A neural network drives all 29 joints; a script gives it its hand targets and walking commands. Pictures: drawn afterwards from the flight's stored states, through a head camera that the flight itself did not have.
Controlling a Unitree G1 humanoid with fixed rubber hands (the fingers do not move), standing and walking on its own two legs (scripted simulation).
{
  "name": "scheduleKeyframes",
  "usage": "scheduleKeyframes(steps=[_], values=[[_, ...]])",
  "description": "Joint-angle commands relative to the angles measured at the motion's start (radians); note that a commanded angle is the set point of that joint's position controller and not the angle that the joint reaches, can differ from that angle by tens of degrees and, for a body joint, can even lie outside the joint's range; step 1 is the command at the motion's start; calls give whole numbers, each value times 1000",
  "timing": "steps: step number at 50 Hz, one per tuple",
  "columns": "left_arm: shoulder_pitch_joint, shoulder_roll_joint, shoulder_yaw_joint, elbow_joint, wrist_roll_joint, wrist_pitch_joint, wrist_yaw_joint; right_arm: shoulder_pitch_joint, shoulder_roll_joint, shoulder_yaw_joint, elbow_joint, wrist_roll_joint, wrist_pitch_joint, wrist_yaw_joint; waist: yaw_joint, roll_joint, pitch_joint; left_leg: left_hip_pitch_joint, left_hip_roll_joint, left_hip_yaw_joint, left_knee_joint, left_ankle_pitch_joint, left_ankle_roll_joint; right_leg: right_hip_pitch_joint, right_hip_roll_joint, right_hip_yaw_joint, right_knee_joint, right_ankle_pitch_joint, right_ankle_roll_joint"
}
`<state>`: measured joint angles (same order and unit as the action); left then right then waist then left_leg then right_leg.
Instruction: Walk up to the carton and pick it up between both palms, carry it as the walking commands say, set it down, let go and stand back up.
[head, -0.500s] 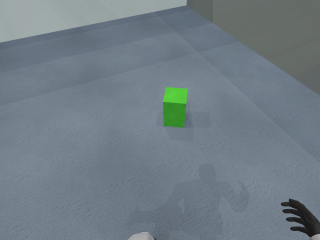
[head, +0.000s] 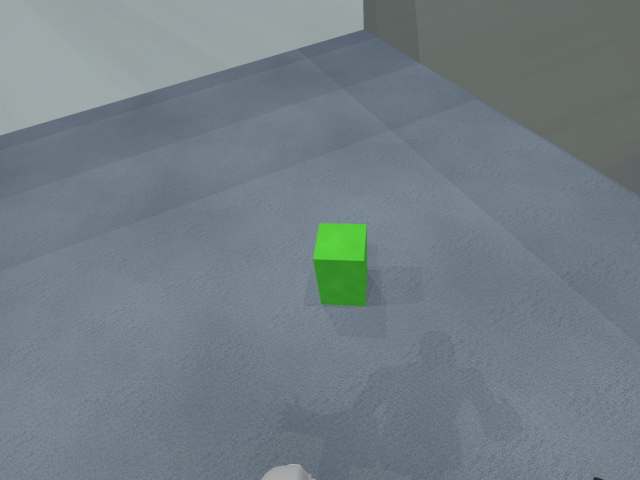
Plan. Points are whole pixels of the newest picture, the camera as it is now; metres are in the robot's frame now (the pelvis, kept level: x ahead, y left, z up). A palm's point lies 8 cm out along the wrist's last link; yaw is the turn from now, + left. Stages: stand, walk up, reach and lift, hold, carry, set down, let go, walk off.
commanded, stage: walk up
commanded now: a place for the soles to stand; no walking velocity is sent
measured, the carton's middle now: (342, 265) +0.92 +0.05 -0.63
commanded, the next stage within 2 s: none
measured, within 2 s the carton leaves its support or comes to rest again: neither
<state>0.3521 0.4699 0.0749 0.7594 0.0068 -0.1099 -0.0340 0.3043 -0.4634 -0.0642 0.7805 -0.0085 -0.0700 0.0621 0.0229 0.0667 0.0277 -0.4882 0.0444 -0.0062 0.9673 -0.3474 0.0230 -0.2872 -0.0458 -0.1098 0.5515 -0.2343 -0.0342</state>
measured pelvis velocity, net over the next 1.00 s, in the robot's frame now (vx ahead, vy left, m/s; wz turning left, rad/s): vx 0.36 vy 0.05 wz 0.00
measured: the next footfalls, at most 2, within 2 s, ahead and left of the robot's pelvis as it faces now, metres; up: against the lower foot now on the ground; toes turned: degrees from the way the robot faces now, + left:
left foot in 0.22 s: +0.25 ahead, +0.16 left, +0.00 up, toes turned +5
right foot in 0.54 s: +0.36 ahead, -0.11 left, +0.00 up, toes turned -6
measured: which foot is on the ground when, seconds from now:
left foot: up 0.00-0.20, down 0.22-0.54, up 0.56-0.92, down 0.94-1.00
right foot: down 0.00-0.22, up 0.24-0.52, down 0.54-0.94, up 0.96-1.00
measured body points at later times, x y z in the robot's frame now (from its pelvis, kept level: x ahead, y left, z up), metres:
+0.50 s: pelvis +0.19 +0.02 -0.01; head +0.19 +0.01 +0.44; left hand +0.29 +0.35 -0.09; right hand +0.25 -0.33 -0.09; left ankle +0.21 +0.15 -0.73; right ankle +0.30 -0.11 -0.72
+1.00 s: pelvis +0.36 +0.05 -0.01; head +0.38 +0.04 +0.44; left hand +0.38 +0.41 -0.09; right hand +0.51 -0.28 -0.09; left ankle +0.45 +0.16 -0.73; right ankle +0.32 -0.10 -0.71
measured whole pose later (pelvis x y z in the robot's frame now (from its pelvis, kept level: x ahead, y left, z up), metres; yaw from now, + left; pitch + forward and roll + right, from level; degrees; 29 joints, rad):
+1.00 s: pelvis +0.36 +0.05 -0.01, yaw +0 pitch -2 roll +0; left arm 0.43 0.51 0.05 0.79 0.01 -0.07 0.00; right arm 0.20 -0.46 -0.08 0.75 -0.02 -0.05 0.06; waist 0.05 0.02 0.06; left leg -0.39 0.03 0.07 0.61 -0.16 0.03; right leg -0.28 -0.08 -0.03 0.82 -0.44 -0.01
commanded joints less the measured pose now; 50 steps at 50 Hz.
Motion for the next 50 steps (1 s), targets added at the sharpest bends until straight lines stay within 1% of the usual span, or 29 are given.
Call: scheduleKeyframes(steps=[1,4,6,8,10,11,12,13,14,17,21,24,25,26,27,28,29,30,31,33,36,42,43,45,46,47,48,49,50], values=[[49,232,72,-63,-3,-17,6,-18,-152,-50,-68,-4,1,21,12,-230,23,-59,40,18,-134,101,-22,34,-212,226,-322,-117,-170],[49,249,72,-70,4,-10,-3,-102,-136,-49,-88,-5,-3,31,30,-226,24,3,16,84,-302,133,-18,49,-189,190,-304,-169,-172],[83,256,71,-61,-3,-8,-5,-162,-131,-50,-116,-12,-10,29,35,-192,44,34,24,82,-376,154,1,68,-237,220,-275,-48,-169],[53,243,65,-61,2,1,-6,-149,-122,-53,-107,-8,-9,26,13,-199,36,103,-11,112,-425,141,16,48,-217,169,-238,-106,-152],[60,201,40,-65,6,2,1,-18,-159,-76,-57,-4,-22,15,-55,-136,-39,390,-38,97,-486,102,40,-54,-165,81,-37,65,-108],[69,149,18,-85,-2,1,4,112,-224,-97,-25,-18,-24,1,-118,50,-135,581,105,-110,-584,-52,95,-185,-88,4,227,36,-67],[37,89,2,-117,0,1,11,180,-273,-112,-48,-25,-23,-18,-149,139,-141,683,305,-416,-643,-207,145,-368,-7,42,439,-230,-34],[48,161,16,-109,0,8,15,129,-332,-117,-67,-7,-26,-28,-142,84,-95,654,378,-624,-732,-240,207,-494,15,114,541,-243,-2],[48,219,22,-82,0,12,17,98,-312,-111,-66,15,-23,-28,-109,-16,-53,534,377,-520,-672,-104,244,-449,-29,169,583,-198,8],[104,192,24,-23,0,17,7,-5,-235,-76,-88,8,-10,-19,-57,127,49,286,241,-200,-702,-20,212,-295,-68,110,387,-194,34],[74,165,37,-18,10,17,-15,-23,-236,-77,-109,-3,-16,-3,-40,122,46,158,236,-166,-692,-64,210,-177,-45,61,213,-61,14],[68,162,53,0,12,9,-21,-76,-232,-67,-119,-2,-5,6,-10,169,12,44,189,-97,-650,-256,158,-2,0,20,111,41,4],[65,176,58,3,13,5,-22,-89,-217,-61,-132,-2,-2,5,-2,117,14,-4,160,-55,-579,-301,140,52,22,7,74,28,-3],[106,212,69,19,16,3,-19,-91,-191,-53,-139,-3,-2,5,30,50,12,-66,135,-44,-504,-346,118,146,32,35,63,-20,-10],[192,241,87,34,19,-3,-7,-73,-142,-36,-148,-9,1,3,79,-130,-26,-202,81,7,-284,-370,78,287,-49,209,-59,-255,-49],[243,310,100,28,24,-11,8,-61,-110,-23,-153,-15,-2,-2,101,-300,-25,-355,-31,79,30,-259,32,342,-275,608,-263,-597,-156],[208,357,108,-8,13,-15,13,-65,-171,-41,-135,-13,5,-13,92,-231,-7,-362,-7,-52,187,-180,33,262,-398,835,-366,-689,-262],[148,317,95,-33,-1,-12,18,-27,-219,-55,-121,-14,7,-19,50,-131,16,-332,26,-102,198,-105,37,186,-387,792,-343,-641,-279],[108,276,80,-39,-3,-12,27,15,-214,-58,-101,-5,3,-19,27,-98,46,-310,34,-124,181,-46,31,142,-348,684,-318,-504,-237],[55,224,72,-55,-9,-13,29,77,-186,-56,-62,-8,4,-11,-9,-169,19,-225,53,-96,63,18,6,135,-254,438,-256,-211,-200],[52,256,71,-69,-1,-13,22,42,-158,-54,-76,-11,16,16,-2,-250,27,-76,46,9,-98,53,-21,-5,-207,272,-278,-198,-180],[72,271,69,-52,5,-3,22,-103,-133,-54,-102,-15,24,28,20,-226,68,29,12,87,-289,112,-26,-12,-200,225,-294,-230,-154],[69,278,65,-48,4,6,21,-112,-136,-60,-85,-5,24,24,24,-271,72,73,2,89,-319,103,-31,-31,-190,211,-280,-236,-144],[39,249,49,-53,7,10,26,-70,-131,-58,-72,-10,23,18,-23,-161,27,188,-25,108,-391,105,1,-43,-185,174,-162,-80,-128],[52,225,31,-43,5,11,29,-33,-142,-61,-46,-12,16,13,-47,-123,2,287,-31,71,-459,72,28,-76,-172,140,-47,1,-106],[83,165,5,-52,-1,10,33,52,-186,-79,-28,-15,10,-9,-86,-4,-88,437,60,-69,-570,-14,55,-105,-103,63,164,47,-62],[69,94,-13,-80,-1,10,34,113,-259,-90,-35,-22,4,-25,-103,160,-127,552,273,-375,-644,-49,115,-272,-15,37,400,-189,-13],[98,153,-8,-58,-5,24,44,38,-331,-99,-68,-11,6,-32,-83,148,-89,501,340,-530,-691,-74,190,-379,15,94,470,-289,19],[78,226,6,-34,-5,31,52,26,-301,-97,-61,5,13,-26,-84,55,-30,445,334,-474,-657,2,226,-372,-20,146,504,-284,23]])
